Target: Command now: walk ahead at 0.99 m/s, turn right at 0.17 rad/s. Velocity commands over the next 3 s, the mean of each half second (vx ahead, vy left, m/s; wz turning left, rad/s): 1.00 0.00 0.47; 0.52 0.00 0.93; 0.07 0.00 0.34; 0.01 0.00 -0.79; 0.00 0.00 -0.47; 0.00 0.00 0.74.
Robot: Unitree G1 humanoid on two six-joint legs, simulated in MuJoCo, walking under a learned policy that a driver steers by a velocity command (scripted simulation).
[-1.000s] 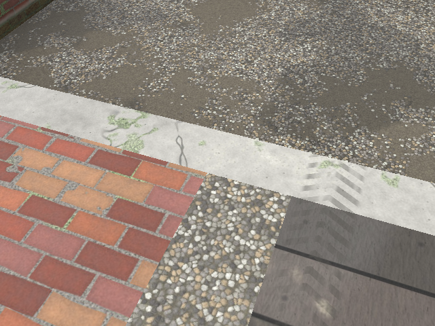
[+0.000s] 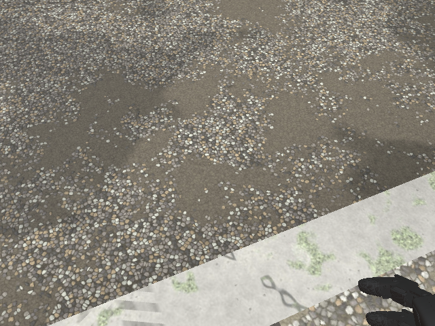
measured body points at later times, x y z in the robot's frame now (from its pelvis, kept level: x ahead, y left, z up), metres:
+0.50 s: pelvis +0.40 +0.04 -0.01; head +0.41 +0.05 +0.44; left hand +0.58 +0.31 -0.06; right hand +0.49 -0.22 -0.13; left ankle +0.23 +0.12 -0.66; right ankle +0.52 -0.04 -0.72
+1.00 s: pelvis +0.43 +0.02 -0.04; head +0.45 +0.04 +0.40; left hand +0.39 +0.32 -0.15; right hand +0.73 -0.03 -0.13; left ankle +0.45 +0.15 -0.72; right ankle +0.52 -0.07 -0.68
